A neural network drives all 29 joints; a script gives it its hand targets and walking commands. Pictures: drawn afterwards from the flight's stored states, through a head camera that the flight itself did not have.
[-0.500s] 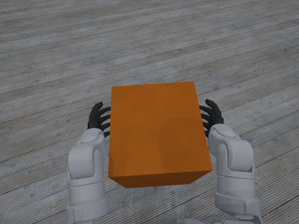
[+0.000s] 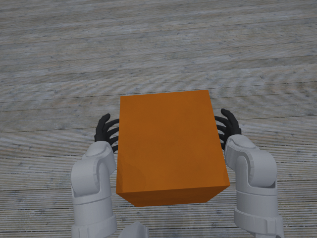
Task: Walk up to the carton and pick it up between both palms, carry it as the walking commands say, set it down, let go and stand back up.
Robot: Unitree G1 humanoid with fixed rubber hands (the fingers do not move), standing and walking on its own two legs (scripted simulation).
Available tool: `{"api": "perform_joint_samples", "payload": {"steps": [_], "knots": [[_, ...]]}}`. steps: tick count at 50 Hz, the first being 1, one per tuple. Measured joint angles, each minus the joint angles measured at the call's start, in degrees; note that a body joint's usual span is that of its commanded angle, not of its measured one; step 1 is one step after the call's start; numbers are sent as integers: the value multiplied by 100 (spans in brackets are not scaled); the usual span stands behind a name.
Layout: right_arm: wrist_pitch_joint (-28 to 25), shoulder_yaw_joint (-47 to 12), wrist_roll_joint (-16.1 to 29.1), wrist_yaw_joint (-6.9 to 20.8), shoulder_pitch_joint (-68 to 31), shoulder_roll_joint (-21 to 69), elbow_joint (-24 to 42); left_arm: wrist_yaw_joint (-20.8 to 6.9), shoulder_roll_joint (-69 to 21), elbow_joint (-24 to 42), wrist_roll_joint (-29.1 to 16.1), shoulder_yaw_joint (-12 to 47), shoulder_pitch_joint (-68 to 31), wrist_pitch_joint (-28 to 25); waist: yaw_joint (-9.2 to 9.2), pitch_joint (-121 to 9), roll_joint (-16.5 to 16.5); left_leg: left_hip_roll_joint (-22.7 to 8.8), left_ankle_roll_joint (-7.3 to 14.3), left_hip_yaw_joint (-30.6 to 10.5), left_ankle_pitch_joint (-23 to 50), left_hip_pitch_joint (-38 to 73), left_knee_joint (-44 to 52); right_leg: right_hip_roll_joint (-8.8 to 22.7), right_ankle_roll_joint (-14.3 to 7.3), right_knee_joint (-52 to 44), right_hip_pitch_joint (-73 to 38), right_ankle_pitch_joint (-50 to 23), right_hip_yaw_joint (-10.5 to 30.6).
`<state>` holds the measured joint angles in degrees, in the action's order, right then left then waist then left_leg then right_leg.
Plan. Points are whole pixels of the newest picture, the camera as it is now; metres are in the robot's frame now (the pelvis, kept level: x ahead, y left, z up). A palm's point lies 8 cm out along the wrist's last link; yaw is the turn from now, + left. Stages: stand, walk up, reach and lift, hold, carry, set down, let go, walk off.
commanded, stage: carry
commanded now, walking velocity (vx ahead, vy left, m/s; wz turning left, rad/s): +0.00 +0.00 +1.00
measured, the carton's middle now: (168, 155) +0.32 -0.02 +0.03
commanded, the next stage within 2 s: none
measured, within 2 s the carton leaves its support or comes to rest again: neither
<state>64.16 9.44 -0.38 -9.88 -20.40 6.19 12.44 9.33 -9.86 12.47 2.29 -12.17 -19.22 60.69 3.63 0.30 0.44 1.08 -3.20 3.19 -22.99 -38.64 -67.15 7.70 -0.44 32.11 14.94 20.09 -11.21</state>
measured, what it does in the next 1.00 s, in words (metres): steps on the spot, turning left: left foot, then right foot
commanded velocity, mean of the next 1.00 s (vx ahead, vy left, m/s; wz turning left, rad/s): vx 0.00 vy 0.00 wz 1.00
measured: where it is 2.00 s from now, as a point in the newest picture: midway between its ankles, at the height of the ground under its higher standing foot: outside the picture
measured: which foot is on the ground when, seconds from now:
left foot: up 0.00-0.20, down 0.22-0.72, up 0.74-1.00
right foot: down 0.00-0.22, up 0.24-0.70, down 0.72-1.00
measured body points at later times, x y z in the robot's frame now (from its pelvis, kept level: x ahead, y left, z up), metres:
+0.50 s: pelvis -0.01 +0.06 -0.02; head +0.04 +0.10 +0.43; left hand +0.21 +0.36 +0.05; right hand +0.35 +0.10 +0.05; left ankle +0.03 +0.15 -0.74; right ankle +0.07 -0.07 -0.67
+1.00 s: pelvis -0.03 +0.05 -0.01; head +0.00 +0.05 +0.44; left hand +0.04 +0.40 +0.11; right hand +0.29 +0.25 +0.10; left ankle -0.11 +0.19 -0.68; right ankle +0.05 -0.05 -0.74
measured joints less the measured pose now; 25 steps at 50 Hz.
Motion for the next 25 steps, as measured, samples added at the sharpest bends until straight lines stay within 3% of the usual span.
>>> {"api": "perform_joint_samples", "payload": {"steps": [4,9,11,12,14,16,20,25], "knots": [[12,-72,27,-8,-202,-98,1,-28,-13,106,32,-36,-43,-58,-17,47,-35,-254,-14,182,38,142,530,443,149,265,-18,185,-407],[36,-54,-47,18,-316,-40,-119,-25,-16,111,42,-128,-65,4,-170,-95,-117,-168,199,571,259,805,1946,938,432,958,57,618,-846],[26,-58,-113,52,-333,38,-181,-25,38,150,33,-136,-18,53,-237,-241,-136,-26,357,603,765,1276,2842,1136,563,1748,351,810,-788],[-47,-37,-170,54,-361,129,-258,-45,158,115,-19,-127,-54,64,-234,-243,-236,77,467,554,765,1176,2724,1170,675,2332,635,1100,-495],[-146,16,-292,36,-387,263,-389,-64,383,-77,-122,-79,-170,80,-290,-93,-303,187,663,379,480,928,2310,803,859,3504,1241,1768,271],[-169,82,-368,35,-257,353,-395,-66,421,-236,-165,-53,-199,100,-388,28,-269,259,771,173,481,839,2280,414,903,4146,1713,1750,676],[-301,213,-369,108,4,419,-133,-58,214,-240,-140,-70,-193,-46,-484,260,-106,419,811,-282,815,850,2594,-6,899,4014,2147,1108,873],[-465,269,-265,155,86,375,161,-45,77,-52,-102,-4,-207,-244,-459,311,12,630,807,-807,1220,931,3074,-366,825,3257,2129,660,980]]}}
